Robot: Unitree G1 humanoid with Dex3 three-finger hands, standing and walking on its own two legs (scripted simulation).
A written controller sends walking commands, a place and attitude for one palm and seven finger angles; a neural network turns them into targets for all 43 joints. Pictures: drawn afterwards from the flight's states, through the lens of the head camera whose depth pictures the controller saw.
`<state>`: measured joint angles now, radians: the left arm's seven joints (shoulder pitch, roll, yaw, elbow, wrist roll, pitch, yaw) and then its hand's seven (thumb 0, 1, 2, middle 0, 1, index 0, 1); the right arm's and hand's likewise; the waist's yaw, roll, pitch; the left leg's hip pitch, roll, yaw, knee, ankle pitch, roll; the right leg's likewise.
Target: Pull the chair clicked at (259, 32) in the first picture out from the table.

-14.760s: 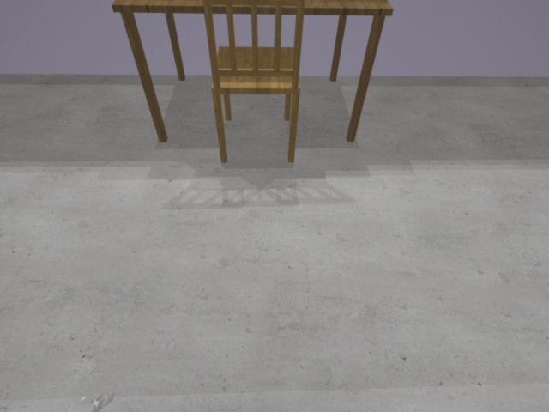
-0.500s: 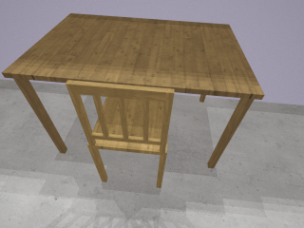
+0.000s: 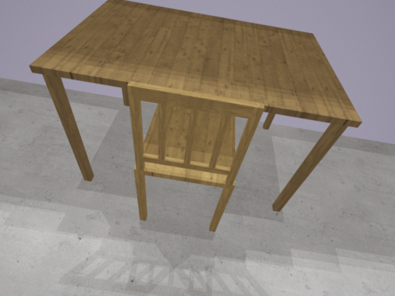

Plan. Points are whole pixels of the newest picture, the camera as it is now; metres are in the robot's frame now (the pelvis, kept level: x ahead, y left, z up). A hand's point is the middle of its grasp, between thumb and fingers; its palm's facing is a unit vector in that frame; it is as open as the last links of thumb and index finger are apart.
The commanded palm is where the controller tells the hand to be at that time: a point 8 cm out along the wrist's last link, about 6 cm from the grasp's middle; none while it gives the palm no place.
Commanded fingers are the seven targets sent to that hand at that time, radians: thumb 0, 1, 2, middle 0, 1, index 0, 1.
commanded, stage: come to a stop and stand still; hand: left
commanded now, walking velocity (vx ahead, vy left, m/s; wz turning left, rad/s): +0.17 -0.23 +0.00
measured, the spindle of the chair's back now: (190, 138) +0.61 +0.04 -0.09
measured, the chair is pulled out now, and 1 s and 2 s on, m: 0.00 0.00 0.00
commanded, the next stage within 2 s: look again from close up in 0.32 s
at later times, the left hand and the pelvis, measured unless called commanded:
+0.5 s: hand out of the picture +0.07 +0.18 -0.15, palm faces -0.06 -0.99 -0.12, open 7.3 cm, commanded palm none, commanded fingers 0.00 0.90 0.90 -0.20 -0.30 -0.20 -0.30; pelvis -0.01 +0.02 +0.03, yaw -2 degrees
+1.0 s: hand out of the picture +0.01 +0.12 -0.15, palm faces +0.01 -0.99 -0.17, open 7.3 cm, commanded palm none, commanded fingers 0.00 0.90 0.90 -0.20 -0.30 -0.20 -0.30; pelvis +0.02 -0.04 +0.02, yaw -2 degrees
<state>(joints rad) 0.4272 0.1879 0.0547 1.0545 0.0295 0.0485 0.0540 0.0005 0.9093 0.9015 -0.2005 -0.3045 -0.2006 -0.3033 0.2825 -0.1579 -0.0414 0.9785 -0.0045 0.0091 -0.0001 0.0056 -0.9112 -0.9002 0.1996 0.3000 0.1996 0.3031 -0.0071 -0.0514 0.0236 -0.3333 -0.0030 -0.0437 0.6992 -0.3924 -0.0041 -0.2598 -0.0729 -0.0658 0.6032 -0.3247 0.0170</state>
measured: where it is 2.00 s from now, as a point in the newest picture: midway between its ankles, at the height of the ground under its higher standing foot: outside the picture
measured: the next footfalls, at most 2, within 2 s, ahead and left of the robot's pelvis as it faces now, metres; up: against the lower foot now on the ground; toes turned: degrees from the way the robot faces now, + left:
right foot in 0.60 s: +0.03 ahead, -0.13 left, +0.00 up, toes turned -2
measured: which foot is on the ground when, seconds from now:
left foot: down 0.00-1.00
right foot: down 0.00-0.00, up 0.02-0.58, down 0.60-1.00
